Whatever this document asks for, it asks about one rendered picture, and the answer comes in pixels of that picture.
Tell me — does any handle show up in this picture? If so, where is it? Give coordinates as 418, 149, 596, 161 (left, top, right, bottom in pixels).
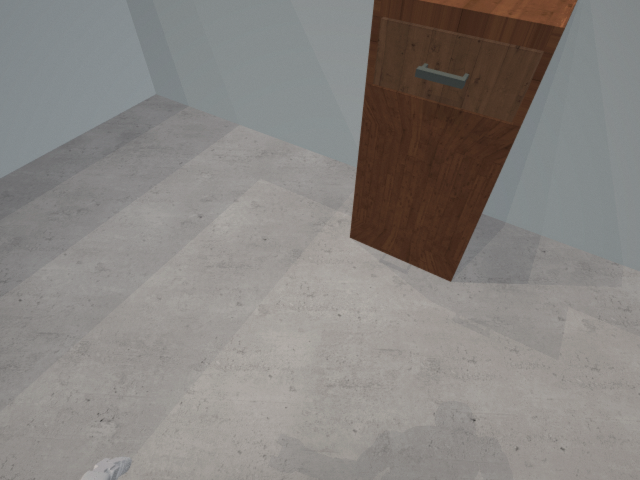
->
415, 63, 469, 89

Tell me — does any cabinet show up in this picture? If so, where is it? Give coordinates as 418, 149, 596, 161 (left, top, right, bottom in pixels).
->
350, 0, 577, 282

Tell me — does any left robot hand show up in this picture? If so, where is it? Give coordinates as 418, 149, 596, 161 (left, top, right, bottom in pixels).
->
79, 457, 132, 480

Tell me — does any drawer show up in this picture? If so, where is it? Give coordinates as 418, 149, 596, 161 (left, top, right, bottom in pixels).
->
373, 17, 544, 122

